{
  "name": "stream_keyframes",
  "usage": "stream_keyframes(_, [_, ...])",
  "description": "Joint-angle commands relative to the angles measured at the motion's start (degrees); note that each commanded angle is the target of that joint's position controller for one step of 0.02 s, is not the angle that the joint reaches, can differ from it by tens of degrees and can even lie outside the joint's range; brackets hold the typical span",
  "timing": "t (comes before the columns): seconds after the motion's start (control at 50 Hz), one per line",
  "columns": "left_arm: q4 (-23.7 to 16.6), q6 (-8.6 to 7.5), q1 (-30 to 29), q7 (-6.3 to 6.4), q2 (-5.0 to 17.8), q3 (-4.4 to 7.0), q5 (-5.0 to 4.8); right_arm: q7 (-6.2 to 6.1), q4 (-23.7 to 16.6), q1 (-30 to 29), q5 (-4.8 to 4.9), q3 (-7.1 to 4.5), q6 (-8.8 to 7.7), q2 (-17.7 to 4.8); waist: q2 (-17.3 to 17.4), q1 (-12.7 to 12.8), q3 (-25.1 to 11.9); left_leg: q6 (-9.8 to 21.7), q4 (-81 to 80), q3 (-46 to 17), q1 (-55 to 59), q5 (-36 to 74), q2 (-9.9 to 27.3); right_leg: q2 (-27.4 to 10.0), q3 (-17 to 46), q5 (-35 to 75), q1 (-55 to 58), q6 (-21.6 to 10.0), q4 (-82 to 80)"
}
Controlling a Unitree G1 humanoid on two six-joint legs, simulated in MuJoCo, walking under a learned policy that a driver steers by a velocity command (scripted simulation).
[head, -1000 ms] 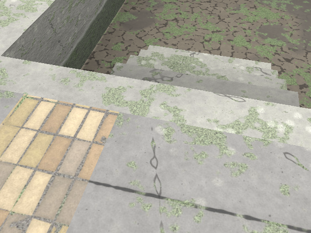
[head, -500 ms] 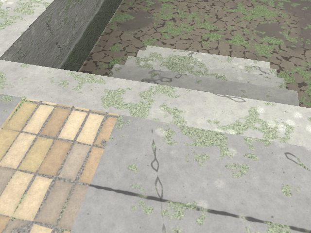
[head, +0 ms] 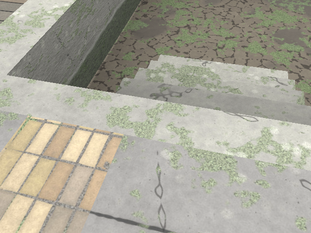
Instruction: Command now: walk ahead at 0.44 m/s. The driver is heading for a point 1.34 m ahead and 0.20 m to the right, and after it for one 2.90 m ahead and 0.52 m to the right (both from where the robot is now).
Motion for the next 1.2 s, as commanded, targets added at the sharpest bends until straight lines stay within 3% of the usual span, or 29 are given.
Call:
stream_keyframes(0.02, [-2.7,-0.01,0.7,1.14,10.1,1.42,0.18,0.38,-5.4,-8.4,-0.15,0.49,-0.41,-0.4,-5.3,0.1,6.7,-1.6,-10.3,0.6,-7.8,6.6,0.3,-13.8,9.2,15.1,-1.4,-7.0,-8.1])
stream_keyframes(0.16, [-1.9,0.68,4.8,1.6,10.6,2.15,-1.04,2.44,-9.0,-17.8,0.5,1.21,-1.09,-1.5,-5.9,0.5,9.0,1.0,-23.7,1.2,-3.2,10.8,-2.0,-16.6,5.7,19.0,3.5,-6.3,-7.0])
stream_keyframes(0.2, [-2.5,1.12,3.5,1.64,11.9,2.75,-0.9,2.77,-8.8,-15.1,0.42,0.43,-1.35,-3.5,-6.9,-2.3,5.9,2.8,-24.8,2.2,2.5,7.3,-3.9,-17.4,4.8,32.3,6.7,-5.2,-1.7])
stream_keyframes(0.24, [-3.4,2.04,1.9,1.62,12.2,2.92,-0.29,2.26,-4.9,-1.2,0.45,-1.8,-1.17,-7.5,-8.3,-9.6,-3.4,5.5,-24.3,4.8,20.8,5.0,-7.7,-14.9,2.4,50.0,5.2,-3.2,14.9])
stream_keyframes(0.26, [-4.5,2.27,1.7,1.62,10.9,2.24,0.31,1.72,-2.4,9.0,-0.28,-2.79,-0.97,-10.2,-6.3,-13.6,-10.3,8.2,-22.6,-2.0,38.0,7.3,-1.6,-12.2,1.5,40.8,-5.9,-1.1,30.4])
stream_keyframes(0.28, [-5.2,1.29,9.6,0.96,2.6,-0.04,0.36,1.61,-0.8,14.9,-2.03,-3.79,-0.85,-15.8,9.5,-9.6,-21.0,19.0,-26.9,-30.4,59.7,5.7,15.1,-0.4,0.7,4.5,-28.4,3.6,55.6])
stream_keyframes(0.3, [-3.7,-0.42,8.8,0.65,4.9,0.4,-0.72,1.79,-0.6,13.7,-1.74,-2.28,-0.68,-11.1,9.8,-10.1,-24.4,20.3,-35.5,-42.1,57.9,11.5,18.1,2.2,10.3,-20.1,-32.7,3.3,65.2])
stream_keyframes(0.32, [-5.6,-1.27,3.2,0.55,9.2,1.7,-2.16,1.82,-1.3,7.2,-1.17,-1.25,-0.86,-8.5,7.7,-8.4,-14.1,17.0,-35.2,-30.9,48.0,18.4,15.9,-1.2,10.0,-18.4,-36.1,2.7,68.1])
stream_keyframes(0.36, [-6.5,-0.88,-2.1,1.64,9.5,2.31,-1.62,2.23,-2.5,-1.6,-1.22,0.31,-1.32,-3.7,-0.1,-4.4,-4.8,13.1,-36.8,-14.0,30.1,31.6,10.6,-6.6,6.3,-11.6,-32.2,3.0,61.6])
stream_keyframes(0.42, [-6.0,1.7,0.8,2.32,5.7,2.38,-0.84,2.54,-0.6,-2.7,-2.77,1.0,-1.9,-2.2,2.1,-0.7,-3.6,12.3,-40.4,-5.7,18.5,37.3,6.8,-8.1,5.3,-7.4,-22.6,3.2,53.6])
stream_keyframes(0.5, [-8.6,2.99,-4.5,2.89,5.5,2.23,0.11,0.9,1.0,-3.7,-2.97,1.09,-1.54,-4.6,2.9,0.3,-4.1,12.3,-41.0,-0.5,16.5,38.9,4.8,-8.5,4.7,1.1,-20.6,4.6,36.0])
stream_keyframes(0.56, [-9.8,3.68,-9.8,2.68,6.6,2.29,-0.15,0.03,2.6,-1.1,-2.53,0.89,-0.33,-6.4,2.9,-2.1,-5.0,11.5,-41.5,-1.2,18.2,29.4,5.1,-7.3,3.9,7.0,-18.1,5.1,27.4])
stream_keyframes(0.64, [-10.2,4.23,-12.2,2.6,7.7,2.77,0.31,-0.27,3.9,-0.9,-1.44,1.4,1.04,-5.4,1.9,-1.6,-2.4,9.9,-39.0,-3.8,18.3,12.2,5.1,-6.2,3.4,7.5,-14.1,3.7,17.1])
stream_keyframes(0.68, [-9.8,4.01,-11.4,2.83,10.1,3.33,1.17,-0.36,4.9,2.8,-1.43,2.29,1.23,-2.7,-2.0,-2.1,-2.3,5.1,-34.3,-3.1,17.2,2.6,0.7,-9.1,6.5,20.8,-7.5,1.9,9.7])
stream_keyframes(0.7, [-10.2,4.09,-12.1,3.13,13.4,3.8,0.83,-0.27,5.5,7.4,-2.43,2.23,1.03,-2.3,-7.5,-6.0,-3.0,2.8,-31.5,-0.6,14.9,-4.2,-3.7,-12.4,9.5,29.2,-4.4,-0.5,11.7])
stream_keyframes(0.72, [-9.2,4.31,-13.4,2.98,11.6,3.38,0.34,-0.63,6.5,11.0,-2.34,2.59,1.42,-0.4,-12.2,-8.1,-4.3,1.2,-32.8,1.1,16.2,-8.1,-5.3,-13.2,10.5,23.0,-6.0,-3.6,11.6])
stream_keyframes(0.76, [-9.5,4.3,-16.0,2.15,7.7,2.79,-0.1,-1.36,5.9,5.1,-1.88,2.1,2.78,-3.5,-7.3,-5.3,-1.3,0.4,-33.0,1.5,19.5,-5.2,-5.1,-8.9,8.1,13.4,-11.5,-0.7,10.4])
stream_keyframes(0.78, [-9.2,4.07,-16.2,1.99,8.1,2.8,0.21,-1.63,5.9,4.3,-1.57,2.03,3.31,-3.7,-6.3,-4.9,-1.3,0.7,-32.7,1.2,19.7,-3.4,-4.7,-7.8,7.0,15.5,-11.1,0.3,11.2])
stream_keyframes(0.82, [-7.7,3.74,-13.8,2.09,9.2,3.39,-0.58,-1.67,6.5,5.5,-1.37,1.85,3.83,-3.9,-6.0,-4.8,-2.8,1.5,-31.4,2.3,19.5,-10.7,-5.5,-6.4,5.8,6.0,-9.9,-0.3,12.2])
stream_keyframes(0.88, [-7.0,3.26,-11.9,2.19,9.7,3.89,-1.32,-1.32,5.9,4.2,-0.63,1.71,2.92,-3.0,-5.3,-3.7,2.0,3.8,-28.1,1.7,13.9,-22.0,-5.2,-7.9,9.6,-14.8,-13.0,-3.7,11.0])
stream_keyframes(0.92, [-6.4,1.98,-9.6,1.93,10.6,4.32,-1.68,-0.97,5.5,3.9,-0.54,1.8,1.4,-1.8,-7.7,-3.3,3.4,4.4,-23.5,2.0,10.1,-20.5,-5.3,-12.1,16.3,-15.1,-11.4,-6.7,8.9])
stream_keyframes(0.98, [-5.8,0.51,-5.9,1.52,12.1,4.93,-1.66,-0.14,5.3,4.1,-0.62,1.84,-0.33,-0.9,-9.8,-3.1,-0.7,4.6,-16.6,2.3,7.5,-14.3,-6.3,-18.6,26.8,-3.8,-4.6,-11.0,7.6])
stream_keyframes(1.04, [-9.3,0.29,-15.1,1.12,11.4,4.71,-2.25,0.27,8.0,10.2,-0.37,1.52,-0.86,-1.1,-7.1,-8.3,-1.1,5.8,-26.6,0.5,20.6,-9.5,-5.3,-15.0,17.9,10.1,-13.6,-7.4,13.0])
stream_keyframes(1.06, [-11.8,0.03,-21.4,0.85,9.6,4.27,-2.17,0.1,10.6,17.0,-0.08,0.52,-0.78,-3.8,-1.5,-11.5,-1.4,6.9,-32.0,-5.7,32.2,-2.1,-1.3,-9.8,8.8,15.8,-24.1,-3.4,23.0])
stream_keyframes(1.08, [-13.3,-1.09,-23.0,0.42,7.1,3.71,-1.17,-0.19,12.7,23.1,0.2,-1.12,-0.21,-9.3,10.5,-12.1,-2.1,9.0,-34.5,-18.3,47.4,13.6,6.6,-1.7,-1.5,9.5,-40.1,1.3,39.5])
stream_keyframes(1.1, [-12.7,-1.39,-21.0,0.22,7.0,3.73,-0.75,0.17,12.6,24.5,-0.37,-0.54,0.0,-8.3,14.0,-11.8,-0.9,13.2,-35.5,-27.3,51.1,24.8,14.7,-0.8,-0.7,-16.2,-51.4,2.4,47.9])
stream_keyframes(1.12, [-12.7,-1.45,-21.5,-0.3,7.4,3.82,-1.66,0.29,12.0,23.2,-0.98,0.66,-0.26,-4.9,6.7,-10.0,2.2,13.8,-34.2,-25.8,51.0,25.7,15.4,-4.2,3.1,-17.7,-56.6,1.3,54.7])
stream_keyframes(1.14, [-12.7,-1.29,-21.7,-0.74,5.9,3.36,-2.49,0.38,11.2,21.9,-1.23,1.09,-0.47,-4.0,4.1,-8.9,3.3,13.3,-34.7,-22.7,51.4,25.8,14.5,-5.4,3.7,-14.3,-60.2,0.6,58.0])
stream_keyframes(1.2, [-13.8,-1.14,-23.8,-1.04,5.2,3.14,-1.87,0.27,9.8,18.7,-1.14,2.3,-0.05,-2.3,2.3,-6.8,6.0,9.5,-40.2,-13.3,44.4,25.2,9.9,-7.7,1.1,-2.9,-57.1,0.8,51.0])
Keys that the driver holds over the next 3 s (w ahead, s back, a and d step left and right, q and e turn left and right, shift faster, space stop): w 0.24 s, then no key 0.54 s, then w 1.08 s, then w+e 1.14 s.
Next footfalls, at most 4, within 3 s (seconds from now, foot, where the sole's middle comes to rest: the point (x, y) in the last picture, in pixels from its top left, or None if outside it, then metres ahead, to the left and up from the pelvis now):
0.26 left None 0.34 0.15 -0.79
0.68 right None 0.42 -0.08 -0.79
1.44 right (188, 189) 0.73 -0.05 -0.79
1.98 left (139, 143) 0.99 0.21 -0.79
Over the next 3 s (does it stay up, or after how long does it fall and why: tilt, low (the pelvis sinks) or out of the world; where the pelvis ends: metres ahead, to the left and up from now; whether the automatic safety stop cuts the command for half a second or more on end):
stays up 1.30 -0.03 -0.06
